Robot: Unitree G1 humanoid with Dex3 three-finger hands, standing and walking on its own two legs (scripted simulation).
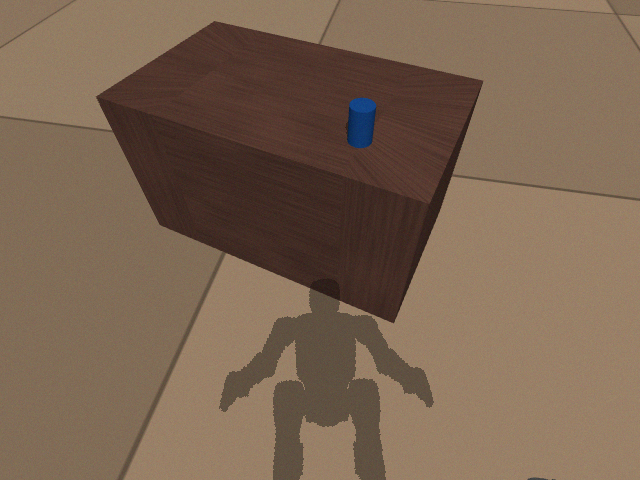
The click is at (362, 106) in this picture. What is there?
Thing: squat round
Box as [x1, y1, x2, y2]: [347, 98, 375, 147]
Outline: 356,98 352,100 349,104 347,140 349,144 355,147 364,147 369,145 371,142 375,103 367,98
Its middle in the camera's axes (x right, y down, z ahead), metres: +0.10 -0.30 +1.02
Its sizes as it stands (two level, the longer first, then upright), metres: 0.068 0.068 0.107
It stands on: a support 0.60 m high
